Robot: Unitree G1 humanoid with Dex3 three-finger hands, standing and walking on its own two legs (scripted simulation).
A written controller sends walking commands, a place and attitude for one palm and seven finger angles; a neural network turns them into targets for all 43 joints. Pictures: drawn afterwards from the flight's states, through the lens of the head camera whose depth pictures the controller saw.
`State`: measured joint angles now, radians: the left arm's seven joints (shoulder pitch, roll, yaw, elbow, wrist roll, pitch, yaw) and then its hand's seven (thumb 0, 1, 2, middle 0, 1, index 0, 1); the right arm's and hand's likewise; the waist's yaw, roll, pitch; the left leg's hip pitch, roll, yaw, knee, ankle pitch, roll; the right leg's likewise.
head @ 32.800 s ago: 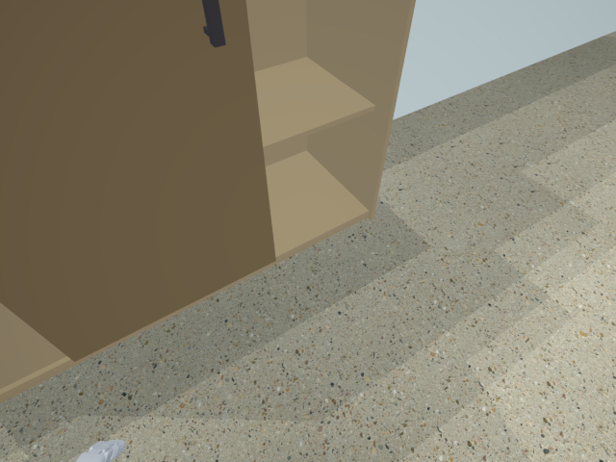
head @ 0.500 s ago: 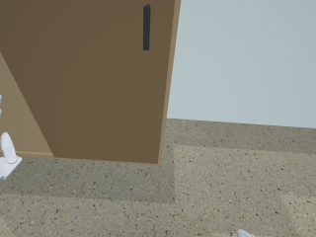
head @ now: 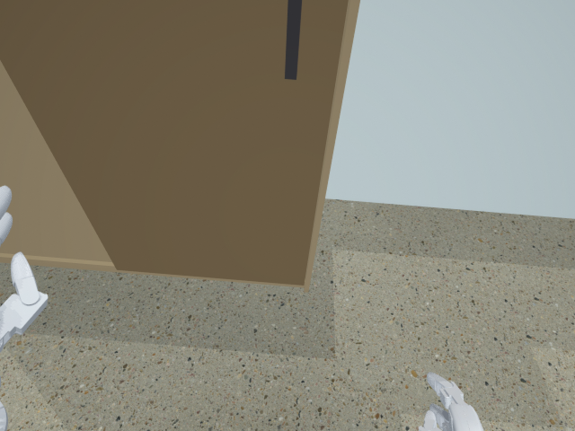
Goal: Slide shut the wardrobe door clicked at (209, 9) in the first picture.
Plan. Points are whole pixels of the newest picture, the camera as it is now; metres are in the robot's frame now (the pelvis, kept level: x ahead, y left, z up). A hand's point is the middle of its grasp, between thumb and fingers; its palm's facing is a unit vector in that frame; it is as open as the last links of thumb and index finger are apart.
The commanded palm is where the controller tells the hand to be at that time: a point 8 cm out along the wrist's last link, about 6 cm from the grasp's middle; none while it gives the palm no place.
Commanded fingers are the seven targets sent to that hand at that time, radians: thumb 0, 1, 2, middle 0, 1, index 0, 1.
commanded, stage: stop stepping back and stand still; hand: left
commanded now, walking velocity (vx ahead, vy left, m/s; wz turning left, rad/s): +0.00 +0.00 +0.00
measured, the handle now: (293, 33) +0.75 +0.06 +0.23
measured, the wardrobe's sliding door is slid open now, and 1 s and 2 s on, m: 0.00 0.00 0.00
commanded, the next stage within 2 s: let the arm hang, fingers relaxed in 0.24 s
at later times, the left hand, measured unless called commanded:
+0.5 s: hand (113, 398) +0.17 +0.26 -0.05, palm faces +0.09 -0.90 -0.42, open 7.4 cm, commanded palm none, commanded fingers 0.00 0.90 0.90 -0.20 -0.30 -0.20 -0.30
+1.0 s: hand out of the picture -0.01 +0.24 -0.16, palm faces +0.01 -0.95 -0.33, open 7.3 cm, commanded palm none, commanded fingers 0.00 0.90 0.90 -0.20 -0.30 -0.20 -0.30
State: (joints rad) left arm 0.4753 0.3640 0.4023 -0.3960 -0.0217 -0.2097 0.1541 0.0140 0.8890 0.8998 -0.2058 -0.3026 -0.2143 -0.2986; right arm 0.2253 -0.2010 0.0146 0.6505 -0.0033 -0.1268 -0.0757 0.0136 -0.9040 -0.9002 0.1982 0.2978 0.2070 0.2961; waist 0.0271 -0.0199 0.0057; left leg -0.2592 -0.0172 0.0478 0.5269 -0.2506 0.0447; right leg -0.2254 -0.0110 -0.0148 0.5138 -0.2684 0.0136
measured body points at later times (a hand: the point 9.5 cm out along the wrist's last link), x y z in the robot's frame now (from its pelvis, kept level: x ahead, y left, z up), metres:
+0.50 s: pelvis -0.02 +0.01 -0.01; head -0.03 -0.02 +0.44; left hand +0.16 +0.30 -0.03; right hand +0.15 -0.26 -0.12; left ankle +0.02 +0.09 -0.73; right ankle +0.00 -0.13 -0.73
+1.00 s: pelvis -0.02 +0.00 +0.01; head +0.01 +0.00 +0.46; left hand -0.01 +0.29 -0.13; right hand -0.01 -0.28 -0.14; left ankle +0.02 +0.09 -0.74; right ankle +0.00 -0.13 -0.74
